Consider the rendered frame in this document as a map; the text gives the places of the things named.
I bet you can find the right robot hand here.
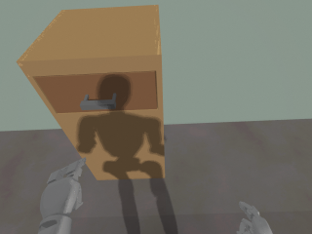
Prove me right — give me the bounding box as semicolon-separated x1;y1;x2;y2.
236;201;273;234

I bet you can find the cabinet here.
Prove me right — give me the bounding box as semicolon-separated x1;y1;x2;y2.
17;5;165;180

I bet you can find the handle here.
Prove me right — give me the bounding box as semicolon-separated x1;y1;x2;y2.
80;93;117;110

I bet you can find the left robot hand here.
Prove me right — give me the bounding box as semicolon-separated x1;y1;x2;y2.
40;157;87;219

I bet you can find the drawer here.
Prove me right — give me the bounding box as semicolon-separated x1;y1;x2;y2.
34;70;157;113

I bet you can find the robot left forearm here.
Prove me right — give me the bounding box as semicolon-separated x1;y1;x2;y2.
38;214;72;234

